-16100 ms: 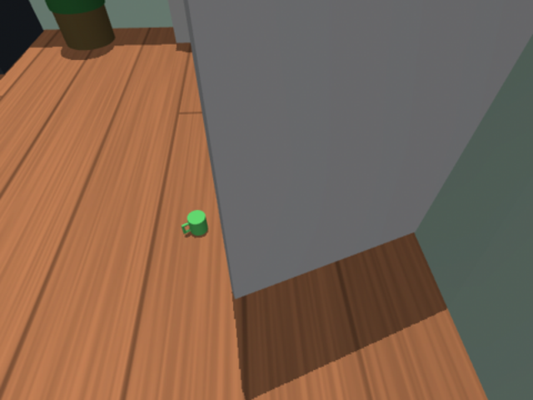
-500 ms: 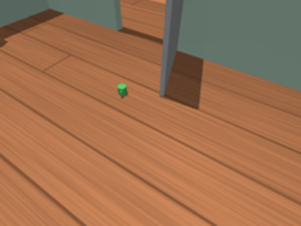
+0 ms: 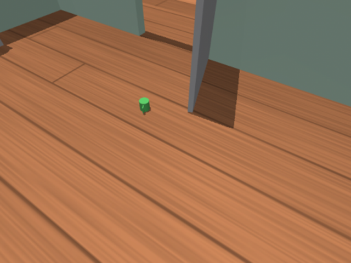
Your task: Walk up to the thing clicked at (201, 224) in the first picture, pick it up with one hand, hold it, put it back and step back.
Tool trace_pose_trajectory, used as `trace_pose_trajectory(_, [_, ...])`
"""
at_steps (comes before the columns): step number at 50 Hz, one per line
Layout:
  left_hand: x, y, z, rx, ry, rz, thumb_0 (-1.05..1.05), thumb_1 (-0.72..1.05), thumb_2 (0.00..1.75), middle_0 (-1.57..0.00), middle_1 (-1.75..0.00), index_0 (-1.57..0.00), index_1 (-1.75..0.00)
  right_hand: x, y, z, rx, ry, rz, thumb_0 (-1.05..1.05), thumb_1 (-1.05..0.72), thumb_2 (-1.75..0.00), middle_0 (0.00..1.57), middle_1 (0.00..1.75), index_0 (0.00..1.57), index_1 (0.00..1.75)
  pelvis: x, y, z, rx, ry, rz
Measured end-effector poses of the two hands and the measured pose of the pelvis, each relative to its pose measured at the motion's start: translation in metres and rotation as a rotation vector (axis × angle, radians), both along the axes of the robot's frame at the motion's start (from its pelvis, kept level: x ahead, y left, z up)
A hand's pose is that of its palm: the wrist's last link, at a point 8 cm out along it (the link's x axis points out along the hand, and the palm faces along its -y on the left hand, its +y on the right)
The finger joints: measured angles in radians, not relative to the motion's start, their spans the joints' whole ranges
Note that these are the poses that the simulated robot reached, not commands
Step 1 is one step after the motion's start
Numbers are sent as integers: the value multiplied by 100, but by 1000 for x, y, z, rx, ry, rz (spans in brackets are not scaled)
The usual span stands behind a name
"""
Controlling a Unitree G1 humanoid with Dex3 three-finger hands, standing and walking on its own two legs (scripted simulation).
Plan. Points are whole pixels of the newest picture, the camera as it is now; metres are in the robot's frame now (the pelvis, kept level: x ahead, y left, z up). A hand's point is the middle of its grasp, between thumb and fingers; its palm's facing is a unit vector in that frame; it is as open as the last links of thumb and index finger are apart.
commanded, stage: walk up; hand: left
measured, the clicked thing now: (144, 106) +1.38 +0.26 -0.74
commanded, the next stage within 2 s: none
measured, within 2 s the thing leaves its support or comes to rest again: neither
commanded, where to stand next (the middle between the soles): +1.04 -0.03 m, yaw -2 degrees
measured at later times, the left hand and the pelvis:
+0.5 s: hand out of the picture +0.15 +0.23 -0.14, palm faces +0.00 -0.91 -0.40, open 7.4 cm; pelvis +0.12 -0.06 -0.01, yaw -2 degrees
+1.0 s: hand (103, 160) +0.46 +0.25 -0.14, palm faces -0.10 -0.93 -0.35, open 7.4 cm; pelvis +0.36 -0.02 -0.01, yaw -3 degrees
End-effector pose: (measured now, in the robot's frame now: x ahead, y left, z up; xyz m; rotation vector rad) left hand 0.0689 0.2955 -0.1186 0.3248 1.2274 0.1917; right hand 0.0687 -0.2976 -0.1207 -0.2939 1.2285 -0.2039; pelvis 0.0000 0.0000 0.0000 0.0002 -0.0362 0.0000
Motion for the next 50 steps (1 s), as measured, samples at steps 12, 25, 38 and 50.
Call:
trace_pose_trajectory(12, [48,1,20,56,-40,-81,0,91,90,-20,-30,-20,-30,-16,-64,-3,-17,-9,-78,0,-90,-89,21,31,21,30,38,-35,-10,15,-11,-65])
trace_pose_trajectory(25, [73,-27,20,64,-29,24,0,90,90,-20,-30,-20,-30,101,-84,1,8,-36,8,1,-91,-89,20,30,20,30,124,-57,-7,-37,-22,-30])
trace_pose_trajectory(38, [216,4,-26,-7,-9,3,1,90,90,-20,-30,-20,-30,264,-42,12,-63,-137,69,1,-91,-89,20,30,21,30,252,-17,-28,-24,-12,-3])
trace_pose_trajectory(50, [386,0,10,-3,-104,-118,0,91,90,-20,-30,-20,-30,327,-41,19,-35,-104,8,0,-90,-89,21,31,21,30,364,-21,-9,8,-8,-43])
